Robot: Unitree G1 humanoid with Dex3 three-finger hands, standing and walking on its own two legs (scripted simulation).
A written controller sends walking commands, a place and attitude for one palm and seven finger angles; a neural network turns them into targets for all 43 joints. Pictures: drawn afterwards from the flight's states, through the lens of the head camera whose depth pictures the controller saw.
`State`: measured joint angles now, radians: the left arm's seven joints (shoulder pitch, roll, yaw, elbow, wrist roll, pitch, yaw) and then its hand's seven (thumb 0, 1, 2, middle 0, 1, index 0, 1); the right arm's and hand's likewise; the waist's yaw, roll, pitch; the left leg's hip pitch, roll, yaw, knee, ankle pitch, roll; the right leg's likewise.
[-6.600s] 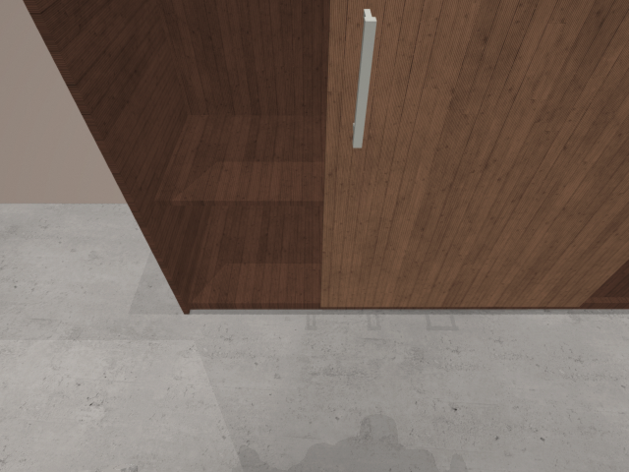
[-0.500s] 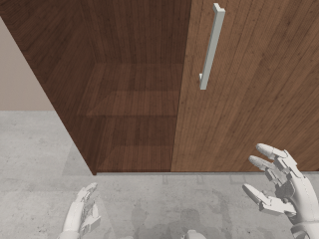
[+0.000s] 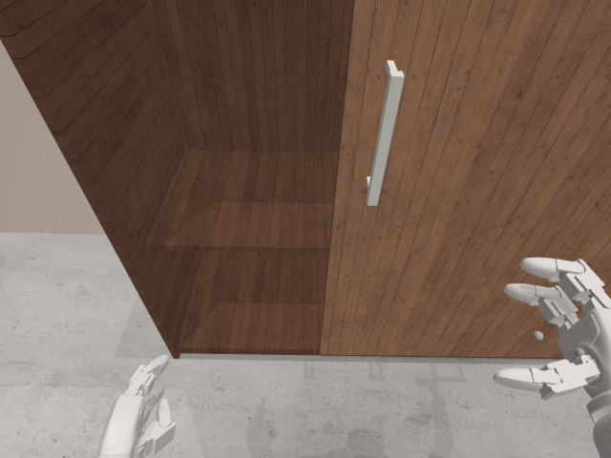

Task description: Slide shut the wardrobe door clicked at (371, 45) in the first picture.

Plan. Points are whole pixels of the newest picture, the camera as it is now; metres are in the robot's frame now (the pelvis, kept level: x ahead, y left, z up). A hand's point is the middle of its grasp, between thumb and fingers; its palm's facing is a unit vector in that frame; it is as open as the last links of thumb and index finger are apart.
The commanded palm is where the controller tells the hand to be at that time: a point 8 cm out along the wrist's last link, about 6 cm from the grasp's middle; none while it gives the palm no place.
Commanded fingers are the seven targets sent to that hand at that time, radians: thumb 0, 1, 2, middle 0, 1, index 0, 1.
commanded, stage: raise the hand with hooked fingers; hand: right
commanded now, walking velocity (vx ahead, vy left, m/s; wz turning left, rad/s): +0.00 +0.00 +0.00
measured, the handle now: (380, 139) +0.56 -0.10 +0.15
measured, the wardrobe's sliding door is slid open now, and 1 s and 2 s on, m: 0.48 0.48 0.48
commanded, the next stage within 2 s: move the hooked fingers beside the handle in 0.92 s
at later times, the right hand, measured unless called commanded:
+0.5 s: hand (595, 269) +0.28 -0.28 +0.19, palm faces +0.06 +0.99 -0.09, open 14.0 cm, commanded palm +0.24 -0.31 +0.18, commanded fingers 0.00 0.50 -0.30 0.30 1.20 0.30 1.20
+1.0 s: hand (559, 268) +0.28 -0.25 +0.18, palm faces +0.05 +1.00 -0.08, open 14.0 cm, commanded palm +0.25 -0.29 +0.18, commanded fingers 0.00 0.50 -0.30 0.30 1.20 0.30 1.20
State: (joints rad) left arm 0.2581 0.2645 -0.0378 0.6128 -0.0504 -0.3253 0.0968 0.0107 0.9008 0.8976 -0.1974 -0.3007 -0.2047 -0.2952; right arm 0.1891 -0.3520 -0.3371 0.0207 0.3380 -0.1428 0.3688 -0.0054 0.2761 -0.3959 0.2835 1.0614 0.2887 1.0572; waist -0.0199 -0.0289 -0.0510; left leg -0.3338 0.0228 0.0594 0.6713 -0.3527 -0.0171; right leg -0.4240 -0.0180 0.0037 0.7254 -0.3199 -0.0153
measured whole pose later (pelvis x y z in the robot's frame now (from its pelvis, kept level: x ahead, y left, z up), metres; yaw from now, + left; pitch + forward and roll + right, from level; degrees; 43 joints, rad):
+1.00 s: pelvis +0.01 +0.03 +0.02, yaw +0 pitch -2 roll +1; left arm 0.25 0.27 -0.06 0.63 -0.07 -0.29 0.12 0.01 0.90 0.90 -0.20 -0.30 -0.21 -0.30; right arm -0.07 -0.45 -0.46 0.21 0.34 0.03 0.48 -0.01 0.50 -0.30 0.30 1.20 0.30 1.20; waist -0.03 -0.07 -0.03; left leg -0.19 0.00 0.06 0.51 -0.29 0.01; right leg -0.26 -0.03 0.01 0.53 -0.24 0.02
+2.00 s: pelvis +0.02 +0.01 +0.02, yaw +1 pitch +2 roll +0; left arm 0.28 0.26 -0.05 0.67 -0.06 -0.18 0.10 0.01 0.90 0.90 -0.20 -0.30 -0.21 -0.30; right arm -0.49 -0.37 -0.31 0.56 0.21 0.00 0.27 -0.02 0.50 -0.30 0.30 1.20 0.30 1.20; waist 0.03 -0.04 -0.03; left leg -0.26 0.02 0.04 0.54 -0.31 -0.01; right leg -0.32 -0.02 -0.02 0.56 -0.26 0.00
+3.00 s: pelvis +0.02 +0.01 +0.01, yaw +4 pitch +8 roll +1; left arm 0.43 0.27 -0.01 0.70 -0.03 -0.05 0.04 0.00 0.90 0.90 -0.20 -0.30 -0.21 -0.29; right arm -0.84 -0.45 -0.39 1.06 0.11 -0.22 0.19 -0.02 0.50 -0.30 0.30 1.20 0.30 1.20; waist 0.12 -0.03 -0.06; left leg -0.44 -0.01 0.00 0.61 -0.32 -0.01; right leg -0.49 -0.05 -0.05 0.65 -0.30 -0.01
